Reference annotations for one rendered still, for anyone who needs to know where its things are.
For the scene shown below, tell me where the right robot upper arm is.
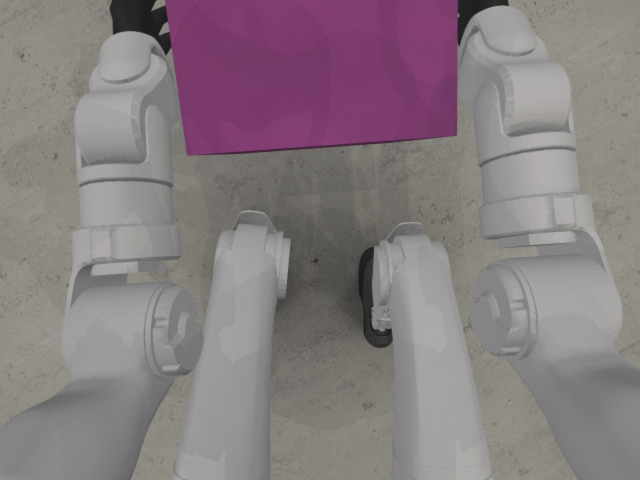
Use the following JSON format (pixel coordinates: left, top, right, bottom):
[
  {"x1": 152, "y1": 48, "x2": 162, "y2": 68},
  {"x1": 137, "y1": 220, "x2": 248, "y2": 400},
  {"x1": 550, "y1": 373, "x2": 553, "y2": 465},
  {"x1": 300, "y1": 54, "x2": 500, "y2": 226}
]
[{"x1": 470, "y1": 254, "x2": 640, "y2": 480}]

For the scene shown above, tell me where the left robot upper arm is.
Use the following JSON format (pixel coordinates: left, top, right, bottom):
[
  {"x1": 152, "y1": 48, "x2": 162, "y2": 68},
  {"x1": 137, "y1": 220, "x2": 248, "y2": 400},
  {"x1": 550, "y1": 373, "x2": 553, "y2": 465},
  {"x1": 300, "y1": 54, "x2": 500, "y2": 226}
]
[{"x1": 0, "y1": 281, "x2": 204, "y2": 480}]

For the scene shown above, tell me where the robot left hand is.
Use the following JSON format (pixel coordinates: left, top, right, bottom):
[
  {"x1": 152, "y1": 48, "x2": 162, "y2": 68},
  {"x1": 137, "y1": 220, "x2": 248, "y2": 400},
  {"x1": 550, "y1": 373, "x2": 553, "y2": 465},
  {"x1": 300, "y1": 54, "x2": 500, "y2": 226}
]
[{"x1": 110, "y1": 0, "x2": 172, "y2": 55}]

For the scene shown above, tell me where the carton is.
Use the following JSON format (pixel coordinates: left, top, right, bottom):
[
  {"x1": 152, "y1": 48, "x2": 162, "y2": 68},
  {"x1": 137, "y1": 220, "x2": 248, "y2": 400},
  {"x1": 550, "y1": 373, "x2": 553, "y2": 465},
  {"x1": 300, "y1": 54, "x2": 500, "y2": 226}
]
[{"x1": 165, "y1": 0, "x2": 458, "y2": 155}]

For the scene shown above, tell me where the robot right hand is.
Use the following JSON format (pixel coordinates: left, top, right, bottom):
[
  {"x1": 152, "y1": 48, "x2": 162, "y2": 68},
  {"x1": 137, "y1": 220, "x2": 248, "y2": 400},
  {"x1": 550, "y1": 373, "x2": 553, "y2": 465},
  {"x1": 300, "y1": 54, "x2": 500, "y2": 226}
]
[{"x1": 458, "y1": 0, "x2": 509, "y2": 46}]

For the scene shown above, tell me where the robot right forearm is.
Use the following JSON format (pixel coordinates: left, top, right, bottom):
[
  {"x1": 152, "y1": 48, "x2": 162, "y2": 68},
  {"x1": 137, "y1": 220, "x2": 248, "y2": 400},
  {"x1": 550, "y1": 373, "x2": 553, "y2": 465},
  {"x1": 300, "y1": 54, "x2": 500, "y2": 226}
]
[{"x1": 457, "y1": 6, "x2": 623, "y2": 331}]

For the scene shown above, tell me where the right robot foot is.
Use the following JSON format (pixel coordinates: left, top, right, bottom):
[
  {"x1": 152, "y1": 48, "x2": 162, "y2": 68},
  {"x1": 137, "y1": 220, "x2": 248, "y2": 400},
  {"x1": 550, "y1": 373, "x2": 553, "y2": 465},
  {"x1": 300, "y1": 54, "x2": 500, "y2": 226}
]
[{"x1": 358, "y1": 247, "x2": 393, "y2": 348}]

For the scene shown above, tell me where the robot right shin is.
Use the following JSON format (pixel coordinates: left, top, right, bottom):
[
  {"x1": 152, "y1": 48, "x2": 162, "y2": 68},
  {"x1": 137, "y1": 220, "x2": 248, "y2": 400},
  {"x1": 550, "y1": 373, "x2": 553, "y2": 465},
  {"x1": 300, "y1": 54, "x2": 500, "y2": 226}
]
[{"x1": 371, "y1": 222, "x2": 451, "y2": 330}]

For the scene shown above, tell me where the robot left forearm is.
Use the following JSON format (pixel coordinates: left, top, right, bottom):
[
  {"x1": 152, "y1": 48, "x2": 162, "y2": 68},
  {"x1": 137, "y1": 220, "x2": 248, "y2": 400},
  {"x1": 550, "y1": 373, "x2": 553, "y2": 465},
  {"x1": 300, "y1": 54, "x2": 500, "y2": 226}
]
[{"x1": 61, "y1": 31, "x2": 182, "y2": 368}]

